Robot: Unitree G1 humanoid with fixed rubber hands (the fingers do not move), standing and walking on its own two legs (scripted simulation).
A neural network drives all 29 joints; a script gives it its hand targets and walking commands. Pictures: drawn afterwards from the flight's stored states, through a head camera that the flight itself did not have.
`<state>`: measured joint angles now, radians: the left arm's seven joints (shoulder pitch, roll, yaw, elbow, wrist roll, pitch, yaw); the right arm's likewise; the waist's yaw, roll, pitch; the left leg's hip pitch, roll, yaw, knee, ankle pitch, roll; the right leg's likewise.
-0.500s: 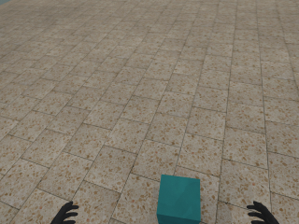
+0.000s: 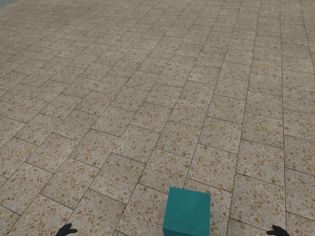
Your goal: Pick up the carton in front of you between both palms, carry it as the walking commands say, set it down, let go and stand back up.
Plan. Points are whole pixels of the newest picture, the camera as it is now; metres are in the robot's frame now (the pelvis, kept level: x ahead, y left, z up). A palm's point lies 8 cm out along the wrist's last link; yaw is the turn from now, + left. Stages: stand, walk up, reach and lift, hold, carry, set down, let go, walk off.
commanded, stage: stand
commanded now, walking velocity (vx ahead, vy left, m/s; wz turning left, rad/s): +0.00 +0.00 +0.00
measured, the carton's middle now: (186, 217) +0.34 -0.08 -0.65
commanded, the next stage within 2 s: none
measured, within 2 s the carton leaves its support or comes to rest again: neither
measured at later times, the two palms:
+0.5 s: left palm out of the picture +0.08 +0.31 -0.09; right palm out of the picture +0.07 -0.30 -0.10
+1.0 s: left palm out of the picture +0.08 +0.32 -0.09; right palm out of the picture +0.06 -0.30 -0.10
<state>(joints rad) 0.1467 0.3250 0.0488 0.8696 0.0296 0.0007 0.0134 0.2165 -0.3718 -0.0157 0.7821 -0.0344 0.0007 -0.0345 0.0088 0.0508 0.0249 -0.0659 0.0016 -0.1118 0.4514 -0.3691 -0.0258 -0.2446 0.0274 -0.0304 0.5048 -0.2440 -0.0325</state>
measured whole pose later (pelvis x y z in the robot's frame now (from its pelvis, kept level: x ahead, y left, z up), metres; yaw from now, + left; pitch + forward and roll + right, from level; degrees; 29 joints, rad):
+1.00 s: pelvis -0.02 +0.00 +0.01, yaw +0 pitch -3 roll +0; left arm 0.10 0.37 0.03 1.04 0.01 0.00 0.00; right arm 0.19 -0.40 0.00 0.96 -0.02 -0.01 -0.02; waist 0.01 0.03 0.04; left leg -0.01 0.00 -0.10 0.35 -0.29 -0.02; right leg -0.19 0.02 -0.02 0.40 -0.16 -0.02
